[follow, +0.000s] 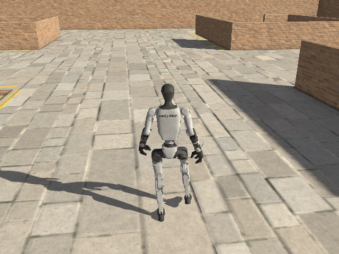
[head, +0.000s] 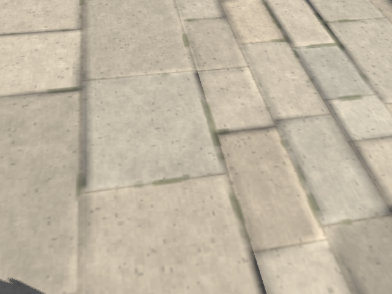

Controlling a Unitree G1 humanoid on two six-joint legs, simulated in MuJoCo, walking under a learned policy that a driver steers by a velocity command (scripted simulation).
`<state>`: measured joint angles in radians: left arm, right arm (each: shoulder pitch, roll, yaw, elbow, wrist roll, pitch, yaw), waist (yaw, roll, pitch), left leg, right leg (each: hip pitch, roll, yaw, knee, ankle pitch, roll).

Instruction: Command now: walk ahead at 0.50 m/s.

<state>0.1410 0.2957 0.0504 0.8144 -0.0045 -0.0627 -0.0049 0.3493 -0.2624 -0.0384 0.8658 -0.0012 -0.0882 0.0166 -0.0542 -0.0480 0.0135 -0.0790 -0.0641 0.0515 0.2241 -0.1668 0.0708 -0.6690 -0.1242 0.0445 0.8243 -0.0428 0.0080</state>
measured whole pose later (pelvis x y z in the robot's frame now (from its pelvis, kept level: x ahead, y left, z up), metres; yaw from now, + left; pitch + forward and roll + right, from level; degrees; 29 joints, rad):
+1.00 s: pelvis +0.54 +0.06 +0.00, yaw +25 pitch +1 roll -1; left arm 0.09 0.31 0.07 0.79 0.01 -0.10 0.00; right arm 0.31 -0.27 -0.07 0.74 0.01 -0.05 0.01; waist -0.04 -0.03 0.06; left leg -0.21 -0.11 -0.05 0.36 -0.16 0.11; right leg -0.60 -0.11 0.07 1.00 -0.25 0.03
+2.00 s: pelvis +1.01 +0.29 +0.00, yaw +15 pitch +1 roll +2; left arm 0.20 0.33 0.08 0.71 -0.02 -0.02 -0.01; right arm 0.32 -0.27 -0.07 0.79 -0.01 -0.09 0.00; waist -0.05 -0.05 0.02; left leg -0.08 -0.02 0.11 0.28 -0.22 0.02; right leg -0.67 -0.09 0.06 0.98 -0.17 0.02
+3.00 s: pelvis +1.58 +0.33 +0.00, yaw -6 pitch +1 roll +1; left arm 0.19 0.30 0.05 0.70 0.00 -0.05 0.00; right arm 0.34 -0.26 -0.04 0.81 0.00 -0.09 0.02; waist -0.05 -0.04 0.02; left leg -0.14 -0.06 0.02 0.29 -0.17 0.06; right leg -0.62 -0.09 0.05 0.93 -0.21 0.01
